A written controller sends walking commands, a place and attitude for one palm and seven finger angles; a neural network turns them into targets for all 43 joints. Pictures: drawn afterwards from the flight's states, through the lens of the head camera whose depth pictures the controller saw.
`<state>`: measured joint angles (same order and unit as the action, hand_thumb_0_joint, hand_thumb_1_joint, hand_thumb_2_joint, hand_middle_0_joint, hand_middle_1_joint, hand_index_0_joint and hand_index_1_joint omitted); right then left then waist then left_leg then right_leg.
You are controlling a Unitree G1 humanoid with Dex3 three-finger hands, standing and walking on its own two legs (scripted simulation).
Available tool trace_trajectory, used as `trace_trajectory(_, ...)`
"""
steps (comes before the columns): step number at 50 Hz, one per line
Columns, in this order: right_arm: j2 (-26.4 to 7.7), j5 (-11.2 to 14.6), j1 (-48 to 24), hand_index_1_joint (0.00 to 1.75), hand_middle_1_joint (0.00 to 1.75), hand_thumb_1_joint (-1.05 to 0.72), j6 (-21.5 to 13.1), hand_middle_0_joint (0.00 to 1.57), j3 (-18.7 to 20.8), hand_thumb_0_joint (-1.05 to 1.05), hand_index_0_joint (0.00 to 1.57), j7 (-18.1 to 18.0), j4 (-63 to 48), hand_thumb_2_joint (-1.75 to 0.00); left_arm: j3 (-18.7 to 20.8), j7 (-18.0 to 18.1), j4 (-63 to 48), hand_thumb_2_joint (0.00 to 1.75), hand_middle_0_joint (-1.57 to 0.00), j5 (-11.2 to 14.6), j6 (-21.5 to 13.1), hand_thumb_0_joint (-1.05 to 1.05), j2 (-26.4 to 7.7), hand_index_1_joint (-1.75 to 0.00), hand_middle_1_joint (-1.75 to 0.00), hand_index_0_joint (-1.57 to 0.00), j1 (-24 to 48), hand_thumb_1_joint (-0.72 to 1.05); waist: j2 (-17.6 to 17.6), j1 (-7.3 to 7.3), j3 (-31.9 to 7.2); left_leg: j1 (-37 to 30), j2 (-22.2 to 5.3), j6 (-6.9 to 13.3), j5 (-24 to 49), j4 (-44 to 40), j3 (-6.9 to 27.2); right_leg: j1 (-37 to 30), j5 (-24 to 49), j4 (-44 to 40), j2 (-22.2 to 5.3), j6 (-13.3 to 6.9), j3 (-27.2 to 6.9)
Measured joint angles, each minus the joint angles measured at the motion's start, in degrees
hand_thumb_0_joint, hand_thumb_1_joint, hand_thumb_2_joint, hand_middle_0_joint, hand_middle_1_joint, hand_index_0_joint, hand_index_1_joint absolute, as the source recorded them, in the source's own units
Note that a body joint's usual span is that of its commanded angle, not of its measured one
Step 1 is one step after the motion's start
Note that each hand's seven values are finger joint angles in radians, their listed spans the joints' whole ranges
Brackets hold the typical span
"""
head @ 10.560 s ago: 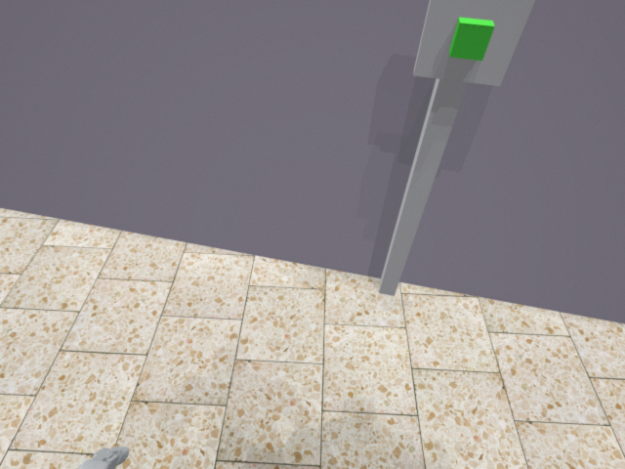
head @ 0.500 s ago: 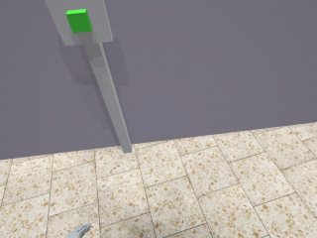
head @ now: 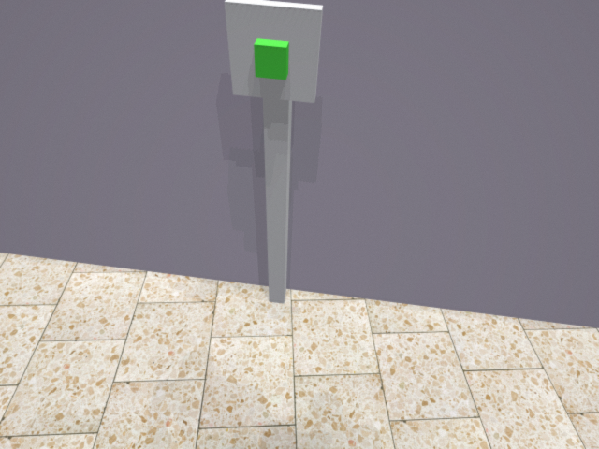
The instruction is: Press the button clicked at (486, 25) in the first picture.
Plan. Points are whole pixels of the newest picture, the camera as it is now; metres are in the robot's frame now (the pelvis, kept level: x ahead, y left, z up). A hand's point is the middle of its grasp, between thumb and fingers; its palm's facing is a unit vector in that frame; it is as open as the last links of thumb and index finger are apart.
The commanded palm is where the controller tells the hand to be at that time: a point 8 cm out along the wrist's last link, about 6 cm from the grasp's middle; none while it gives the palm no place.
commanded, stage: take the last steps up to it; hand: left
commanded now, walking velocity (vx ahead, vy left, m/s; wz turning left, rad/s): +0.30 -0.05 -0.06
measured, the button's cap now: (272, 58) +0.75 +0.16 +0.19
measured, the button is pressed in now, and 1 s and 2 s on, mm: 0 0 0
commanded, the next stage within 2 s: come to a stop and stand still in 0.60 s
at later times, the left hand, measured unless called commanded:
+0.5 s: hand (201, 402) +0.22 +0.19 -0.18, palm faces -0.09 -0.98 -0.17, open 7.4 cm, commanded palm none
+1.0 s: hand (237, 359) +0.30 +0.15 -0.17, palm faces +0.02 -0.97 -0.23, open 7.3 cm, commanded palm none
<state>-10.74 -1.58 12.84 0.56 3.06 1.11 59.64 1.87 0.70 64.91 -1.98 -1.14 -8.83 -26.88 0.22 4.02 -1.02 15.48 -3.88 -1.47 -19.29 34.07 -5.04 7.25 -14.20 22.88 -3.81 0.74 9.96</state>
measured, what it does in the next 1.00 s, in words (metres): walks ahead: left foot, then right foot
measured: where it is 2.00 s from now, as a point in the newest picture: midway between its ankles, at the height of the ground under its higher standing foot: outside the picture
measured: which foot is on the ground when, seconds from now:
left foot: up 0.00-0.00, down 0.02-0.62, up 0.64-1.00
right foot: down 0.00-0.02, up 0.04-0.60, down 0.62-1.00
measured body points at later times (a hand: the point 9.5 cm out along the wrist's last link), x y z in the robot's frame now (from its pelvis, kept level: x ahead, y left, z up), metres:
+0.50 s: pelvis +0.13 +0.02 +0.00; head +0.15 +0.02 +0.45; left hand +0.23 +0.24 -0.16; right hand -0.01 -0.15 -0.15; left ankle +0.01 +0.11 -0.74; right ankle +0.23 -0.12 -0.69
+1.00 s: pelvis +0.24 -0.03 -0.01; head +0.26 -0.05 +0.44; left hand +0.30 +0.20 -0.15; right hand +0.32 -0.27 -0.16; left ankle +0.28 +0.10 -0.71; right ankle +0.27 -0.12 -0.74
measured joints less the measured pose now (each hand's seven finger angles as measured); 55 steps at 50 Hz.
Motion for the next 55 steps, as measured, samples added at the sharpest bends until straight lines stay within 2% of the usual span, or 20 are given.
trace_trajectory(2,0.93,0.09,-0.67,0.3,0.3,-0.91,-1.72,0.19,-0.39,0.0,0.2,-0.45,-0.44,-0.9,0.07,-0.16,1.52,0.9,-0.2,0.43,0.8,0.0,-0.02,-0.29,-0.3,-0.2,-1.25,0.91,0.63,-0.32,0.08,-2.13,0.53,1.18,3.66,-3.91,-0.94,1.81,-4.28,5.64,-0.46,0.39,-0.88)
trace_trajectory(4,2.24,0.06,-0.56,0.3,0.3,-0.91,-2.64,0.19,-0.71,0.0,0.2,-0.94,-0.81,-0.9,0.01,-0.32,2.72,0.9,-0.2,0.41,2.21,0.0,0.05,-0.29,-0.3,-0.2,-1.52,0.91,1.52,-0.7,0.17,-3.23,1.02,3.05,2.5,-2.58,-2.29,5.72,-10.37,16.2,-0.53,-0.17,-3.27)
trace_trajectory(5,2.44,0.26,-0.09,0.3,0.3,-0.93,-3.09,0.2,-0.29,-0.01,0.2,-1.62,-1.13,-0.9,0.03,-0.41,3.03,0.9,-0.2,0.22,2.74,0.0,0.25,-0.29,-0.3,-0.2,-1.4,0.91,1.4,-1.18,-0.08,-4.32,1.09,3.64,1.83,-3.22,-2.78,8.12,-11.11,21.7,-0.3,-0.39,-4.05)
trace_trajectory(8,1.87,0.31,1.98,0.3,0.3,-0.96,-3.78,0.2,-0.25,-0.02,0.21,-2.7,-1.0,-0.9,0.35,-0.92,2.76,0.9,-0.2,-0.12,2.96,0.01,0.24,-0.29,-0.3,-0.2,0.89,0.91,0.98,-2.76,-0.12,-8.03,1.81,4.35,2.63,-7.89,-3.1,14.97,-6.51,33.54,-0.5,-0.24,-5.15)
trace_trajectory(13,2.76,0.63,7.0,0.3,0.3,-0.95,-4.02,0.2,-1.33,-0.02,0.2,-2.98,2.08,-0.9,1.38,-1.02,-0.59,0.9,-0.2,-0.05,1.91,0.0,-1.1,-0.29,-0.3,-0.19,6.47,0.91,1.86,-3.02,0.9,-13.04,3.42,4.59,4.1,-14.41,-3.56,23.56,2.95,40.22,-1.29,1.05,-7.43)
trace_trajectory(16,4.01,0.67,10.16,0.3,0.3,-0.93,-3.99,0.2,-1.82,-0.01,0.2,-3.23,3.98,-0.9,1.85,-1.02,-2.03,0.9,-0.2,0.11,2.06,0.0,-1.58,-0.29,-0.3,-0.19,9.39,0.91,2.05,-3.55,1.3,-15.09,4.01,4.56,3.33,-15.94,-4.07,26.49,5.32,40.7,-1.49,1.52,-8.01)
trace_trajectory(21,6.15,0.18,14.78,0.3,0.3,-0.92,-4.23,0.2,-2.45,0.0,0.2,-3.6,6.46,-0.9,1.88,-1.19,-3.2,0.9,-0.2,0.33,2.56,0.0,-1.97,-0.29,-0.3,-0.19,14.02,0.91,1.42,-5.63,2.36,-18.03,3.84,3.78,0.86,-16.71,-4.58,27.83,5.25,36.9,-1.61,1.31,-6.45)
trace_trajectory(26,7.11,-0.54,17.73,0.3,0.3,-0.91,-4.17,0.2,-2.56,0.0,0.2,-3.53,8.12,-0.9,1.09,-1.5,-4.48,0.9,-0.2,0.63,2.42,0.0,-1.53,-0.29,-0.3,-0.19,19.13,0.91,-0.06,-8.33,4.4,-20.47,2.42,2.06,-2.67,-15.85,-4.85,25.02,2.62,24.86,-0.82,-0.32,-3.74)
trace_trajectory(29,7.0,-0.38,18.83,0.3,0.3,-0.91,-3.7,0.2,-2.35,0.0,0.21,-3.32,9.19,-0.9,0.47,-1.53,-5.69,0.9,-0.2,0.78,0.95,0.0,-1.0,-0.29,-0.3,-0.19,21.48,0.91,-1.22,-8.99,5.47,-20.86,0.5,0.5,-6.47,-11.65,-5.06,20.35,2.05,15.17,1.24,-2.02,-2.02)
trace_trajectory(31,7.22,0.26,19.78,0.3,0.3,-0.91,-3.19,0.2,-2.08,0.0,0.21,-2.9,9.95,-0.9,0.26,-1.45,-6.34,0.9,-0.2,0.58,-1.02,0.0,-1.05,-0.29,-0.3,-0.19,21.8,0.91,-0.56,-8.5,5.13,-17.76,-0.56,-0.03,-9.24,-1.27,-4.75,16.09,7.28,10.22,1.63,-3.85,-1.37)
trace_trajectory(34,6.06,1.23,16.71,0.3,0.3,-0.91,-1.75,0.2,-1.45,0.0,0.21,-2.64,9.56,-0.9,0.04,-0.65,-6.2,0.9,-0.2,1.06,-2.64,0.0,0.27,-0.29,-0.3,-0.19,21.92,0.91,-1.65,-8.04,6.1,-5.78,-0.86,0.91,-11.39,26.54,1.16,14.66,1.97,13.77,2.57,-5.6,-0.03)
trace_trajectory(35,5.55,1.24,15.41,0.3,0.3,-0.91,-1.45,0.2,-1.13,0.0,0.21,-2.65,8.96,-0.9,-0.14,-0.46,-5.96,0.9,-0.2,1.17,-2.55,0.0,0.71,-0.29,-0.3,-0.2,21.53,0.91,-1.82,-7.8,5.98,-2.04,-0.78,1.11,-10.18,32.31,1.97,13.34,0.98,12.93,2.73,-5.66,0.35)
trace_trajectory(37,4.36,0.87,12.41,0.3,0.3,-0.91,-1.01,0.2,-0.65,0.0,0.2,-2.67,7.25,-0.9,0.23,0.36,-5.63,0.9,-0.2,1.77,-2.5,-0.01,1.45,-0.29,-0.3,-0.2,20.28,0.92,-2.05,-7.11,5.37,4.45,-1.25,1.12,-6.77,37.17,2.29,10.81,1.26,9.89,3.03,-5.03,0.82)
trace_trajectory(40,2.49,0.59,7.63,0.3,0.3,-0.91,-0.79,0.2,-0.38,0.0,0.2,-3.06,4.16,-0.9,0.55,1.64,-5.42,0.9,-0.2,1.54,-2.44,-0.04,0.75,-0.29,-0.3,-0.2,19.17,0.96,-2.7,-6.18,4.22,10.02,-2.06,0.06,-3.13,30.71,2.43,8.14,2.6,5.48,3.5,-5.26,1.28)
trace_trajectory(44,0.74,0.8,1.51,0.29,0.3,-0.92,-0.28,0.19,-0.11,0.0,0.2,-3.11,0.62,-0.9,-0.14,1.58,-4.78,0.9,-0.2,0.84,-0.78,-0.03,0.43,-0.29,-0.3,-0.2,17.75,0.95,-3.36,-4.9,3.59,11.31,-1.73,-1.0,-0.68,18.81,2.96,7.51,2.41,4.64,3.57,-5.29,0.66)
trace_trajectory(52,0.09,0.66,-5.8,0.29,0.3,-0.92,1.52,0.19,0.28,0.0,0.2,-2.46,-2.67,-0.9,0.3,1.38,-5.58,0.9,-0.2,0.15,1.72,-0.01,0.66,-0.29,-0.3,-0.2,15.24,0.92,-2.07,-2.02,5.25,7.2,1.51,-1.77,-4.01,12.71,3.6,8.94,0.31,8.33,2.01,-4.05,0.06)
trace_trajectory(55,0.63,0.78,-6.46,0.29,0.3,-0.92,1.05,0.19,0.05,0.0,0.2,-2.25,-3.12,-0.9,0.56,1.42,-5.47,0.9,-0.2,0.21,2.22,0.0,0.07,-0.29,-0.3,-0.2,14.29,0.91,-0.76,-1.66,5.62,2.15,1.98,-1.46,1.15,3.7,3.06,10.43,-0.3,10.29,1.2,-2.96,0.06)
